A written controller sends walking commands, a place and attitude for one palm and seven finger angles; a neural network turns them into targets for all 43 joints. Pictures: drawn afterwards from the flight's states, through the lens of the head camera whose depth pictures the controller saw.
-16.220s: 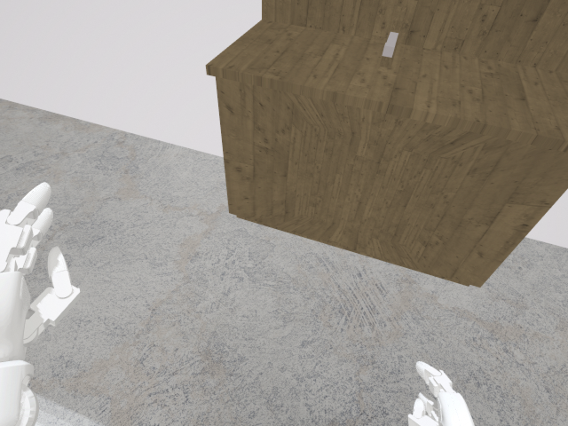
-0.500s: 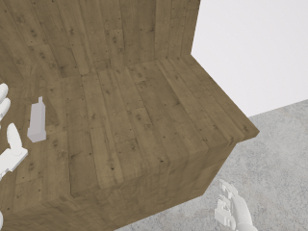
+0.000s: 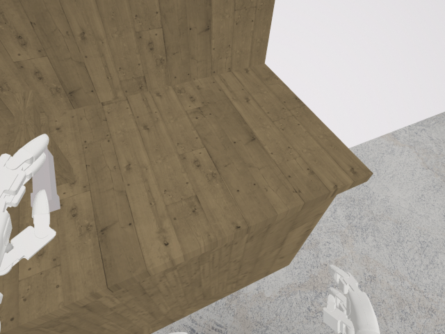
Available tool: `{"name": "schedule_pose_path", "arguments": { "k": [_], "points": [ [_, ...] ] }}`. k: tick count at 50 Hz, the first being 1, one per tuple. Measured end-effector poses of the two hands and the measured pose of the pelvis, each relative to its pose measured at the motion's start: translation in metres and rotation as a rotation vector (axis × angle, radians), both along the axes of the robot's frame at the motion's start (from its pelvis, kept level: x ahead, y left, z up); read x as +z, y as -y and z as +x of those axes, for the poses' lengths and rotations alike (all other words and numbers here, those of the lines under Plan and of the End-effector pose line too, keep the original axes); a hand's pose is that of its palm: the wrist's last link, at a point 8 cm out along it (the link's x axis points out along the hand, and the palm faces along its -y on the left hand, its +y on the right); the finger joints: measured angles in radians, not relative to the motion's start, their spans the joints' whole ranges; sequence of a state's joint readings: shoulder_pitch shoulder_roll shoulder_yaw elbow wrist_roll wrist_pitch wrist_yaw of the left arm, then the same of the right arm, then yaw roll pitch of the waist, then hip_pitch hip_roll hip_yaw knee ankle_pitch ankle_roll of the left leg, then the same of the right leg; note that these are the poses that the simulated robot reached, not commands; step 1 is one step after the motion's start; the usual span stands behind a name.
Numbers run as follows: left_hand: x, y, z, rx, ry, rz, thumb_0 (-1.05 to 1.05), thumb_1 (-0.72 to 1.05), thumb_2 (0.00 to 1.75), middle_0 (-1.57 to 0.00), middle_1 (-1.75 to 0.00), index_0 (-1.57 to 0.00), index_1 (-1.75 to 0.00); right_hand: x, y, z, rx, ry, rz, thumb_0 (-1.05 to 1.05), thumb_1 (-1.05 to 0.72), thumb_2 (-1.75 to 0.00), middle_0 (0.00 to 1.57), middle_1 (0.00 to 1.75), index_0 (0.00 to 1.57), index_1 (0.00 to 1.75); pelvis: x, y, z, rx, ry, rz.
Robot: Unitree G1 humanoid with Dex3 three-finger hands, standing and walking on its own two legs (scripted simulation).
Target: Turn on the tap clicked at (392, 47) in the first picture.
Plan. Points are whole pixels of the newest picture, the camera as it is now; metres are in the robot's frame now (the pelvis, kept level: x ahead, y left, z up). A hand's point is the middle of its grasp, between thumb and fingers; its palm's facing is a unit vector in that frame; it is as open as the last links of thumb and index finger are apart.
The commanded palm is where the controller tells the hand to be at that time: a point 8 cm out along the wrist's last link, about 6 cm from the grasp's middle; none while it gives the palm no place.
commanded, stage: come to a stop and stand still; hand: left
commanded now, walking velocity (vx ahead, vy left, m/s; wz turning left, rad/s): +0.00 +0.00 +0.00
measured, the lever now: (45, 201) +0.29 +0.29 +0.11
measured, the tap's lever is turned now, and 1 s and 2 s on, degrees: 0 0 0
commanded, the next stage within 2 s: look again from close up in 0.32 s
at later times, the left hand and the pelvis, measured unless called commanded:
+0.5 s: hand (19, 209) +0.24 +0.27 +0.17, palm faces +0.39 -0.82 -0.41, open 7.4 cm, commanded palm +0.17 +0.30 +0.18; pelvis +0.02 +0.01 +0.01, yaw +2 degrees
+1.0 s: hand (28, 215) +0.23 +0.25 +0.17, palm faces +0.37 -0.82 -0.44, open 7.4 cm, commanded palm +0.17 +0.28 +0.18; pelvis +0.01 +0.00 +0.01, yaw +1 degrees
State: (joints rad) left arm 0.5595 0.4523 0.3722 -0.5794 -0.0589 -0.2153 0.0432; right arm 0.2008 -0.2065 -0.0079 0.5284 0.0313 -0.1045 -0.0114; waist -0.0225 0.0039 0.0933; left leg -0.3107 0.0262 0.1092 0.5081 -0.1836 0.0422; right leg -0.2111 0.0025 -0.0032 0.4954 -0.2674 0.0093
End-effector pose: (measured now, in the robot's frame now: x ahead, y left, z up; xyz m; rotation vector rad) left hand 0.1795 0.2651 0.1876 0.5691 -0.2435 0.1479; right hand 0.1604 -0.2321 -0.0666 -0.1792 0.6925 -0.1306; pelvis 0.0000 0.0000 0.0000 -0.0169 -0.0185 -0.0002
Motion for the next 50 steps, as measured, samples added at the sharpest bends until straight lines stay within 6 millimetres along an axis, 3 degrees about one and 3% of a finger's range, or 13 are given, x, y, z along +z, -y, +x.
{"name": "schedule_pose_path", "arguments": {
  "k": [4,7,16,23,38,50],
  "points": [
    [-0.005,-0.043,-0.006,0.178,0.012,-0.007,0.01,0.88,0.90,-0.23,-0.30,-0.22,-0.30,-0.005,-0.014,0.002,0.046,-0.045,-0.013,0.01,-0.90,-0.90,0.20,0.30,0.20,0.30,0.002,-0.002,0.004,0.018,-0.002,-0.002],
    [-0.007,-0.061,-0.009,0.290,0.057,-0.063,0.01,0.89,0.90,-0.22,-0.30,-0.22,-0.30,-0.007,-0.024,0.007,0.099,-0.057,-0.015,0.01,-0.90,-0.90,0.20,0.30,0.20,0.30,0.003,-0.005,0.006,0.029,0.001,-0.006],
    [-0.017,-0.030,0.010,0.186,0.091,-0.184,0.01,0.89,0.90,-0.21,-0.30,-0.21,-0.30,0.009,-0.044,0.042,0.161,0.033,-0.014,0.01,-0.90,-0.90,0.20,0.30,0.21,0.30,0.004,-0.010,0.014,0.031,0.000,-0.010],
    [-0.007,-0.041,0.020,0.165,0.083,-0.103,0.01,0.89,0.90,-0.22,-0.30,-0.21,-0.30,0.020,-0.042,0.057,0.138,0.067,-0.020,0.01,-0.90,-0.90,0.20,0.30,0.21,0.30,0.005,-0.010,0.020,0.030,-0.014,-0.010],
    [-0.019,-0.040,0.016,0.199,0.022,-0.144,0.01,0.89,0.90,-0.21,-0.30,-0.21,-0.30,0.006,-0.029,0.041,0.109,-0.027,-0.037,0.01,-0.90,-0.90,0.20,0.30,0.20,0.30,0.006,-0.011,0.023,0.033,-0.010,-0.007],
    [0.001,-0.027,0.011,0.164,0.065,-0.071,0.01,0.89,0.90,-0.21,-0.30,-0.21,-0.30,0.004,-0.026,0.032,0.104,-0.007,-0.002,0.01,-0.90,-0.90,0.20,0.30,0.20,0.30,0.007,0.001,0.013,0.020,-0.016,-0.003]
  ]
}}
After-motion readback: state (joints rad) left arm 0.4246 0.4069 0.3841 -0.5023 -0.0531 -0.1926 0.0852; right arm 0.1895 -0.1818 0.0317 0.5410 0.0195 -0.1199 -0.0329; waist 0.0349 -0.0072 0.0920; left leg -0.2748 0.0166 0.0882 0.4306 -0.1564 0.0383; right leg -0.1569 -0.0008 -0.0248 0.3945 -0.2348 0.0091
